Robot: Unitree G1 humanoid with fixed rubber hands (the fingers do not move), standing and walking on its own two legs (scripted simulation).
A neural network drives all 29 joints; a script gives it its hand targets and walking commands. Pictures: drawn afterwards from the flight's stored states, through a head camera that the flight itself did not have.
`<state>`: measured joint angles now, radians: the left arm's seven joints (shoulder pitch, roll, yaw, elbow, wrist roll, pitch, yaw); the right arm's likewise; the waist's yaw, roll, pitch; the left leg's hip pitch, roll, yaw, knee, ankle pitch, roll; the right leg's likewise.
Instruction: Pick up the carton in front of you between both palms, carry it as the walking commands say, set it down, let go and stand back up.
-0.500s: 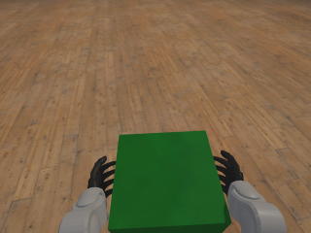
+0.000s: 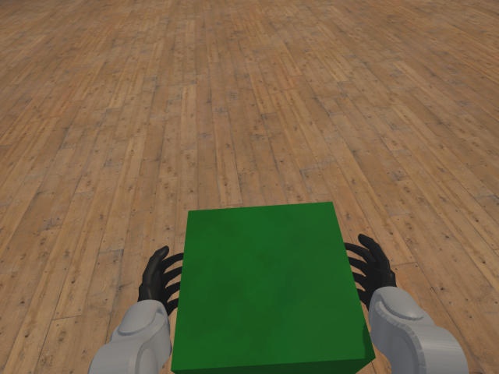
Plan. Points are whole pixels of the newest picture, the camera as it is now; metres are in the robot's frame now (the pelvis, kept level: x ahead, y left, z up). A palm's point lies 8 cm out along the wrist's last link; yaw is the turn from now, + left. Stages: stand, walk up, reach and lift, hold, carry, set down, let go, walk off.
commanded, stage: carry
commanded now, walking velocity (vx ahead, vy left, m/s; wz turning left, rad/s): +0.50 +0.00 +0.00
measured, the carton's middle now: (266, 305) +0.25 +0.01 +0.01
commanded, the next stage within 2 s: none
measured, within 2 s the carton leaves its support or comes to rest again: neither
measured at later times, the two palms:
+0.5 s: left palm (173, 153) +0.57 +0.20 +0.07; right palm (310, 146) +0.55 -0.10 +0.08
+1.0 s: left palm (206, 86) +0.87 +0.16 +0.07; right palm (309, 80) +0.88 -0.14 +0.07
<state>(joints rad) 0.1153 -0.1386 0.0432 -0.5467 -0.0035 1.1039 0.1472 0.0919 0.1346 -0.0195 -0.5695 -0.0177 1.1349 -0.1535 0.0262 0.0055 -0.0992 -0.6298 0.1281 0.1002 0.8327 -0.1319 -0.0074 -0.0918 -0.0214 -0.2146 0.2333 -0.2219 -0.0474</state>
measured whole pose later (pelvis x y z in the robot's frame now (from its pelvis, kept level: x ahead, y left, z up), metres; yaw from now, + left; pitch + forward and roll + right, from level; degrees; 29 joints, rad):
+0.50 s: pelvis +0.34 +0.06 +0.00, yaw -3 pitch +4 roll -2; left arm 0.12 -0.14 0.02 -0.52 0.04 1.09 0.14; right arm 0.12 0.14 -0.03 -0.52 -0.01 1.09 -0.13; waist -0.01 -0.01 -0.08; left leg -0.13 0.01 0.22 0.21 -0.17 0.08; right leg -0.60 -0.13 -0.09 0.87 -0.14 0.02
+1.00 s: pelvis +0.64 +0.00 -0.01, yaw +0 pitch +3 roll +0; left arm 0.09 -0.14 0.04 -0.57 0.00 1.10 0.15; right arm 0.07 0.13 -0.03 -0.59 -0.02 1.13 -0.15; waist 0.01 0.02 0.00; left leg -0.38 0.07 0.07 0.69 -0.40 -0.02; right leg -0.27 -0.01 -0.24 0.34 -0.12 -0.09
